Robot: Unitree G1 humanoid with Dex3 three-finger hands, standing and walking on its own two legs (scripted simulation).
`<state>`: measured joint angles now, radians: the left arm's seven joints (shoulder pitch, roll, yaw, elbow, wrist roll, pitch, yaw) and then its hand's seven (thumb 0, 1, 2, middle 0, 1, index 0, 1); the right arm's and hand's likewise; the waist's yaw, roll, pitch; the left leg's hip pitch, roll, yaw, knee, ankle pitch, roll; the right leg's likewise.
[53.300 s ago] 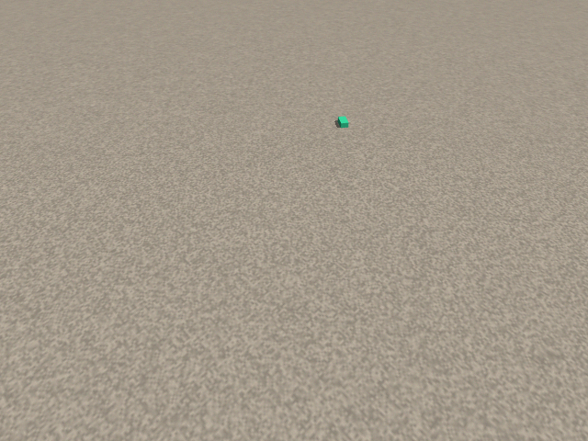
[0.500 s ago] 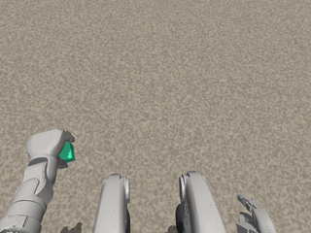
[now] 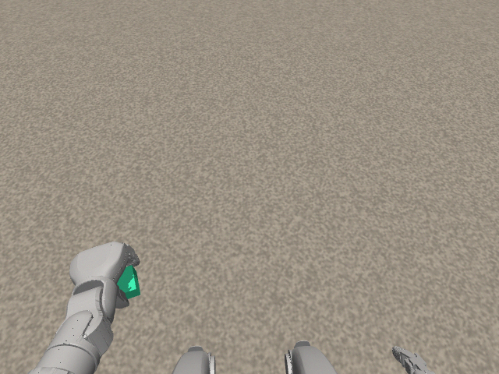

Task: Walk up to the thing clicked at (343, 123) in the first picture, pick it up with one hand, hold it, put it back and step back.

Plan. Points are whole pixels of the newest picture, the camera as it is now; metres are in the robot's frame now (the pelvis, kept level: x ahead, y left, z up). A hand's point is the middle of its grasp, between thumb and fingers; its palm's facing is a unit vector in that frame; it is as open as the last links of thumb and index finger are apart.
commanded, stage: lift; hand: left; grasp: from above
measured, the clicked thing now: (115, 286) +0.32 +0.25 -0.12
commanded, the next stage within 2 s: hold in 0.38 s
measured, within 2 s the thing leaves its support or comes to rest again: neither
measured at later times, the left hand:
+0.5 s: hand (109, 253) +0.33 +0.22 +0.00, palm faces -0.41 -0.18 -0.90, open 7.7 cm
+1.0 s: hand (107, 239) +0.34 +0.21 +0.04, palm faces -0.40 -0.16 -0.90, open 7.7 cm
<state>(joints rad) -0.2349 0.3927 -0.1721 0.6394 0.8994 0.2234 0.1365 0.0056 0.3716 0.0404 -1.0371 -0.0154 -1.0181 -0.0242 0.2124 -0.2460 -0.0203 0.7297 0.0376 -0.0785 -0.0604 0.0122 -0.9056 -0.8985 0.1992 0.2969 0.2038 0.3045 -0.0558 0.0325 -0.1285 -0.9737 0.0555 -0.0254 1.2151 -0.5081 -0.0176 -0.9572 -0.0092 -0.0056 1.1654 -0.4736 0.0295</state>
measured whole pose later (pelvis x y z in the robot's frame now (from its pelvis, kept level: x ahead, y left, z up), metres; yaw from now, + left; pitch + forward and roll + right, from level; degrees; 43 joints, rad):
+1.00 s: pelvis +0.04 +0.00 +0.08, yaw +0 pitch +4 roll +0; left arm -0.25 0.33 -0.24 0.63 0.92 0.25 0.02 0.00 0.35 0.11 -1.04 -0.02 -1.01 -0.04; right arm 0.21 -0.25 -0.02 0.71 0.04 -0.05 -0.02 0.01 -0.89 -0.89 0.20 0.30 0.20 0.30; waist -0.01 0.04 -0.05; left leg -0.39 0.04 0.03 0.65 -0.32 -0.02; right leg -0.41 -0.03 0.02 0.65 -0.31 0.03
